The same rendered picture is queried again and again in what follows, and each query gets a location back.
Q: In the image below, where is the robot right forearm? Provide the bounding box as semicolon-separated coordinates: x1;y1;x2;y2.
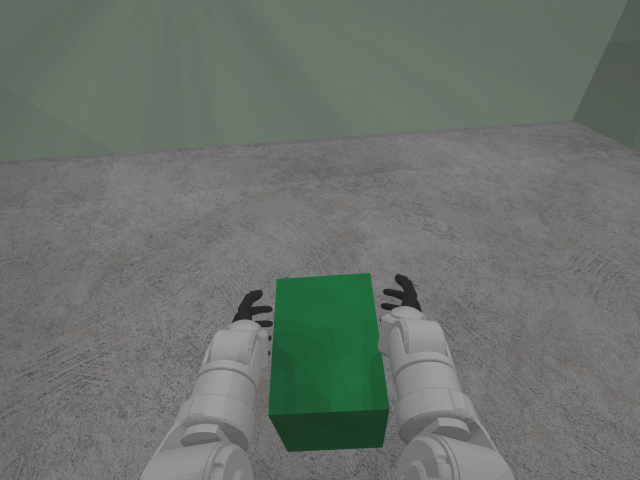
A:
378;306;503;458

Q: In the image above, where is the left robot upper arm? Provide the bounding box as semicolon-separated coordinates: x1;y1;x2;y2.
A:
140;441;253;480

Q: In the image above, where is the left robot hand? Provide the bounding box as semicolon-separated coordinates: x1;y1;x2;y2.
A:
232;290;273;356

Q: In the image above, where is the right robot hand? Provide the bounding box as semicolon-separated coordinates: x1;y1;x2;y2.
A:
380;274;422;322

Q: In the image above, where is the right robot upper arm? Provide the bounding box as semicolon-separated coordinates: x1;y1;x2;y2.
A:
397;434;515;480

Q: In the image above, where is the robot left forearm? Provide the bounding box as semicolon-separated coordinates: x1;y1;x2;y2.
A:
140;319;269;479

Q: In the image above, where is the carton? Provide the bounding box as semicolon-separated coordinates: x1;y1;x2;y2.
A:
268;273;389;452

